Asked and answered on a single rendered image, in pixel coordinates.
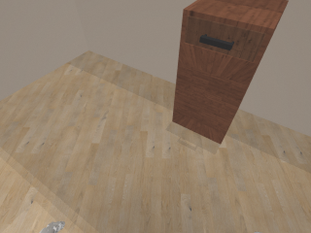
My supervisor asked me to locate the handle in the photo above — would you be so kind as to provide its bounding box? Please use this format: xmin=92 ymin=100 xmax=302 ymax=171
xmin=199 ymin=34 xmax=234 ymax=50

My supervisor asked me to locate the cabinet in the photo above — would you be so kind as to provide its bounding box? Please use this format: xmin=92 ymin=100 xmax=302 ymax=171
xmin=172 ymin=0 xmax=289 ymax=144

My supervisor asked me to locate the robot left hand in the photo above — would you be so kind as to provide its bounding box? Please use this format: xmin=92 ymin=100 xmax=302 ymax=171
xmin=39 ymin=221 xmax=65 ymax=233

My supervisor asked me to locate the drawer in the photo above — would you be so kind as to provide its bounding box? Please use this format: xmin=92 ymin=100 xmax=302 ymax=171
xmin=184 ymin=16 xmax=266 ymax=62

